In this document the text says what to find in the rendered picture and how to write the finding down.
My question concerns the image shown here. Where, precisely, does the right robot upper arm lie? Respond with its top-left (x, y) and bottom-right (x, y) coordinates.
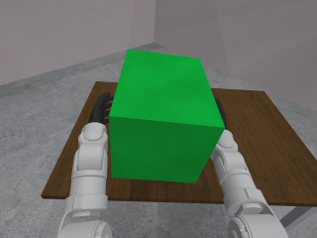
top-left (228, 214), bottom-right (287, 238)

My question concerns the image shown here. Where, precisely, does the right robot hand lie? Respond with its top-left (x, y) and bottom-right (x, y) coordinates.
top-left (214, 97), bottom-right (228, 130)

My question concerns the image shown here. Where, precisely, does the left robot hand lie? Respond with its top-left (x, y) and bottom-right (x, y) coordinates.
top-left (88, 91), bottom-right (114, 125)

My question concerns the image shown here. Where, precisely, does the robot left forearm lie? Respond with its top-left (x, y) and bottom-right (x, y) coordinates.
top-left (56, 122), bottom-right (108, 238)

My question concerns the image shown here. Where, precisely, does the left robot upper arm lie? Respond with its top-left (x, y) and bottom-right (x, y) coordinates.
top-left (57, 220), bottom-right (112, 238)

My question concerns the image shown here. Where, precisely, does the table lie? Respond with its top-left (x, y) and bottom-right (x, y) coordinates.
top-left (41, 81), bottom-right (317, 233)

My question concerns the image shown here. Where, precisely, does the robot right forearm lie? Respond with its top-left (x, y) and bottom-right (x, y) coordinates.
top-left (210, 129), bottom-right (288, 238)

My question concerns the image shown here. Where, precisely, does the carton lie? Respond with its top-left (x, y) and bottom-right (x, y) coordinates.
top-left (109, 49), bottom-right (226, 183)

